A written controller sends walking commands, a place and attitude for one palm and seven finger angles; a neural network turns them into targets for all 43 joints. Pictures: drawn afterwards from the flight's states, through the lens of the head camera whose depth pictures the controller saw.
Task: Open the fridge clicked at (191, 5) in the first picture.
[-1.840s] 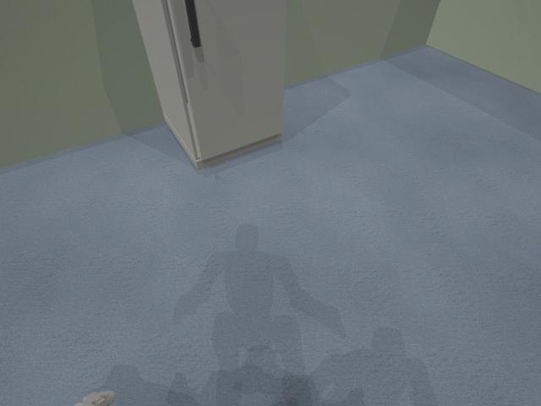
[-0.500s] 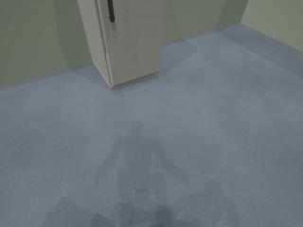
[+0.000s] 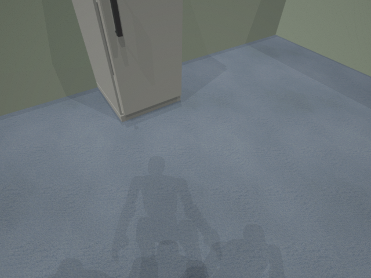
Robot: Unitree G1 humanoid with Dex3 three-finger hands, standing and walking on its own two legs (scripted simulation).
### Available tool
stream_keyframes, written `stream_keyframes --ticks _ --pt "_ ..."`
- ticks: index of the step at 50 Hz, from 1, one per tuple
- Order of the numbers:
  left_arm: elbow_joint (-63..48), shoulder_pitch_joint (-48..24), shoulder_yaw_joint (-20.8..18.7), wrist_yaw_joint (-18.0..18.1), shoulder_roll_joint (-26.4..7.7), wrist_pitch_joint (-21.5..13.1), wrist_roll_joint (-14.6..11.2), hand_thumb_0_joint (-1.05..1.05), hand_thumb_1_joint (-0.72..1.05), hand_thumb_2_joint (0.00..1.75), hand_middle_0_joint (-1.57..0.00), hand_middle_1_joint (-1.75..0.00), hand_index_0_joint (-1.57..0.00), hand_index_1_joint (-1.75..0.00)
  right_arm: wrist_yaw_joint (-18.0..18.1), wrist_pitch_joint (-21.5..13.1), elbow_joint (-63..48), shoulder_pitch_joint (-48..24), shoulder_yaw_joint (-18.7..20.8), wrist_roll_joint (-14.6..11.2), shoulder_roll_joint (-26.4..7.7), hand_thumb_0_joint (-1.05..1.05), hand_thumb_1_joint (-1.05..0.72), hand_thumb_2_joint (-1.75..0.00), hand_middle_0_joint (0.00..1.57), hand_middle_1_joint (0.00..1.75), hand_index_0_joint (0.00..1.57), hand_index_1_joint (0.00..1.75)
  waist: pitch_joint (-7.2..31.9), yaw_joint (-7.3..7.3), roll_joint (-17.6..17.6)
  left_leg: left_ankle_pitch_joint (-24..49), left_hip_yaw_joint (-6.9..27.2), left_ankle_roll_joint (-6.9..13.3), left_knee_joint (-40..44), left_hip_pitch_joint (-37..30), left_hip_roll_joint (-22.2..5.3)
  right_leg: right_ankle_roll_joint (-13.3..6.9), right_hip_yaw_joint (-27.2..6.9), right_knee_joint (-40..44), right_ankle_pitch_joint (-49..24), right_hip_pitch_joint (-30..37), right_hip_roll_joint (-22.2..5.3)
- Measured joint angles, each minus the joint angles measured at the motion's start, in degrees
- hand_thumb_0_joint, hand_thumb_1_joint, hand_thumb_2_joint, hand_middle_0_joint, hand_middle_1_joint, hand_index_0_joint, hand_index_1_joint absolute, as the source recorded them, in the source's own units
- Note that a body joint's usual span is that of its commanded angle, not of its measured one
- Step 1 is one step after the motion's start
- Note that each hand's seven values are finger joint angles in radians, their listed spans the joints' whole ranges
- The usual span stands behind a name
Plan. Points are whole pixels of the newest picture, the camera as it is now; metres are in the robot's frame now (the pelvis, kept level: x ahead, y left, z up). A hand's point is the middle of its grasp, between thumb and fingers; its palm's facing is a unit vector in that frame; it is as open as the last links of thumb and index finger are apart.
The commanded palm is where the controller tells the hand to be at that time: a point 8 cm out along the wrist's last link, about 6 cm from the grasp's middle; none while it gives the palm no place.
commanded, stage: walk to a spot facing it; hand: left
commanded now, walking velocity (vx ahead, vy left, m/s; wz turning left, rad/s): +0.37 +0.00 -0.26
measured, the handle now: (112, 2) +1.36 +0.49 +0.12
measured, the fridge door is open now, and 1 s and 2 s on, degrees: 0 0 0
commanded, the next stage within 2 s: turn to face it in 1.80 s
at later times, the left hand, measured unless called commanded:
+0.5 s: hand out of the picture +0.15 +0.25 -0.19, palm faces -0.06 -0.98 -0.18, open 7.4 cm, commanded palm none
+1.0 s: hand (166, 154) +0.57 +0.11 -0.17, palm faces -0.32 -0.93 -0.16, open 7.3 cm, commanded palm none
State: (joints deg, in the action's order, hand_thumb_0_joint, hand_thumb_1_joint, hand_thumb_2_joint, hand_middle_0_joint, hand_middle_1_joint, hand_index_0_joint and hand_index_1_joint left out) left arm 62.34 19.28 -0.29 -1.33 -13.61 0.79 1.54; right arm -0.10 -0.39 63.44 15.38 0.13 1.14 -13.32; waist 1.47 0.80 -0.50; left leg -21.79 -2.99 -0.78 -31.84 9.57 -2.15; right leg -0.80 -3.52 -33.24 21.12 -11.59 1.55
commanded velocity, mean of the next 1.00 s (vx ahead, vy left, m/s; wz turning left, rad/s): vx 0.37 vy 0.00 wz -0.22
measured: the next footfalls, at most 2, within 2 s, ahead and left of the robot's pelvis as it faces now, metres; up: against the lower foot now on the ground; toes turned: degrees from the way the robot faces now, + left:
left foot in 0.36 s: +0.28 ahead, +0.14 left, +0.00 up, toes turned +3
right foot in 0.94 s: +0.50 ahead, -0.12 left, +0.00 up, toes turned -24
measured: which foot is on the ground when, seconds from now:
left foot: down 0.00-0.08, up 0.10-0.34, down 0.36-0.94, up 0.96-1.00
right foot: down 0.00-0.36, up 0.38-0.92, down 0.94-1.00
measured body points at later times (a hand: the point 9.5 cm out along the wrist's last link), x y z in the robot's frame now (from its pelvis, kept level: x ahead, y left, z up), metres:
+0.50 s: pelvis +0.19 +0.06 +0.00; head +0.19 +0.08 +0.44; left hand +0.16 +0.30 -0.17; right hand +0.26 -0.17 -0.13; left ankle +0.24 +0.14 -0.73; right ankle +0.08 -0.06 -0.63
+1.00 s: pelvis +0.41 -0.01 -0.01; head +0.45 -0.03 +0.43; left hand +0.59 +0.16 -0.16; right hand +0.22 -0.15 -0.15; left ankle +0.27 +0.14 -0.66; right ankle +0.46 -0.11 -0.73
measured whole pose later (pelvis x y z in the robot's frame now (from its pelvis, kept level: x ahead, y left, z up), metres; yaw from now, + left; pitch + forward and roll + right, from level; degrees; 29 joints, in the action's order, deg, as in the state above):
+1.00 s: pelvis +0.41 -0.01 -0.01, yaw -17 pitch -1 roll +0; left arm 56.0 6.2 -2.6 -0.9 -8.8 -3.5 1.6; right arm 0.5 -1.9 68.7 29.0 1.3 0.3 -5.8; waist -5.6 -3.1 0.3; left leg -28.2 -9.8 -0.5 -59.2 7.8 -6.3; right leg -5.5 9.0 -37.7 12.6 -23.8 -0.5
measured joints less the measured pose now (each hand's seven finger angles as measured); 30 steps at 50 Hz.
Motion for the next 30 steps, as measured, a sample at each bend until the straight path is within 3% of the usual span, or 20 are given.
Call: stream_keyframes --ticks 4,6,10,14,16,18,19,21,23,26,30 --pt "0.2 2.8 -0.5 0.0 2.1 -1.0 0.1 0.01 0.91 0.9 -0.21 -0.3 -0.2 -0.3 0.2 -0.5 0.6 3.7 0.7 -0.3 1.2 0.0 -0.9 -0.9 0.2 0.3 0.21 0.3 0.0 -0.29 0.9 -5.0 -0.1 -0.5 -4.5 0.5 -1.3 -0.3 0.0 -3.6 4.4 -0.3 1.3" --pt "0.3 3.4 -0.8 0.5 3.0 -2.3 0.2 0.01 0.91 0.9 -0.21 -0.3 -0.2 -0.3 0.4 -0.3 1.3 4.6 0.9 -0.4 1.6 0.0 -0.9 -0.9 0.2 0.3 0.2 0.3 -0.4 -0.43 1.4 -6.7 -0.2 -0.1 -11.6 3.3 -2.1 -0.8 0.9 -3.8 5.9 0.6 1.7" --pt "-0.1 6.2 -1.0 2.3 4.7 -4.6 0.6 0.0 0.91 0.9 -0.21 -0.3 -0.21 -0.3 0.3 0.4 1.5 2.4 1.2 -0.2 2.1 0.01 -0.9 -0.9 0.2 0.3 0.2 0.3 -1.9 2.2 0.6 -10.3 -1.3 0.1 -28.8 12.7 -1.2 -0.9 -0.4 1.1 5.6 5.2 1.2" --pt "1.9 9.8 -0.8 2.9 5.7 -4.0 1.0 0.0 0.91 0.9 -0.21 -0.3 -0.21 -0.3 -0.4 0.0 -2.6 -4.1 1.6 -0.6 2.4 0.01 -0.9 -0.9 0.19 0.3 0.2 0.3 -3.3 3.12 -0.9 -6.9 -1.6 0.2 -22.7 20.0 -1.8 0.4 -3.4 6.3 5.1 9.7 0.0" --pt "3.6 10.9 -0.8 2.4 5.8 -3.3 0.6 0.0 0.91 0.9 -0.21 -0.3 -0.21 -0.3 -0.8 -1.2 -5.2 -7.2 1.6 -0.9 2.8 0.01 -0.9 -0.9 0.19 0.3 0.2 0.3 -3.9 2.3 -1.6 0.3 -2.1 0.3 -14.5 20.3 -1.9 1.3 -4.3 7.6 5.9 12.1 -1.0" --pt "5.0 11.6 -1.1 2.0 5.8 -2.8 0.1 0.0 0.91 0.9 -0.21 -0.3 -0.21 -0.3 -0.6 -3.2 -7.6 -9.1 1.4 -0.9 3.1 0.01 -0.9 -0.9 0.19 0.3 0.2 0.3 -4.5 1.21 -1.7 8.4 -3.2 0.9 -7.3 17.6 -1.7 1.3 -4.6 2.9 8.5 12.3 -1.4" --pt "5.5 11.4 -1.4 1.8 5.7 -2.4 -0.2 0.01 0.91 0.9 -0.21 -0.3 -0.21 -0.3 -0.4 -4.2 -8.3 -9.7 1.6 -0.6 3.3 0.0 -0.9 -0.9 0.19 0.3 0.2 0.3 -4.8 0.79 -1.8 10.1 -4.0 2.0 -8.8 17.2 -1.9 0.7 -4.0 -4.4 9.6 10.0 -1.6" --pt "5.6 9.7 -1.9 1.8 4.9 -1.5 -0.5 0.01 0.91 0.9 -0.21 -0.3 -0.21 -0.3 0.0 -4.9 -8.7 -9.5 1.5 -0.3 4.0 0.0 -0.9 -0.9 0.19 0.3 0.2 0.3 -4.7 0.71 -1.8 6.0 -5.7 3.5 -11.4 15.1 -2.1 -0.7 -2.8 -22.9 9.2 2.9 -1.1" --pt "4.4 7.2 -2.5 1.9 3.7 -1.1 -0.1 0.01 0.91 0.9 -0.21 -0.3 -0.21 -0.3 0.2 -4.4 -7.9 -7.9 1.4 -0.1 4.8 0.0 -0.9 -0.9 0.2 0.3 0.2 0.3 -3.8 0.81 -1.7 3.6 -7.0 4.0 -9.0 11.5 -1.9 -1.4 0.4 -34.9 5.4 -4.2 -1.7" --pt "0.8 2.5 -3.4 1.6 1.9 -1.3 0.5 0.01 0.91 0.9 -0.2 -0.3 -0.2 -0.3 1.3 -4.3 -6.0 -4.2 2.1 -0.5 5.7 -0.01 -0.92 -0.9 0.2 0.3 0.21 0.3 -2.5 0.92 -1.8 4.9 -8.1 3.9 -2.6 6.3 -1.0 -1.1 4.4 -39.7 -0.5 -13.1 -3.5" --pt "-3.6 -2.5 -4.2 1.1 1.3 -1.3 0.8 0.01 0.92 0.9 -0.2 -0.3 -0.2 -0.3 1.6 -4.4 -3.6 0.0 2.8 -0.3 4.1 -0.03 -0.96 -0.9 0.2 0.3 0.21 0.3 -1.1 0.63 -2.1 6.0 -10.1 4.3 5.1 0.5 0.8 0.0 5.3 -36.9 -8.0 -21.4 -5.6"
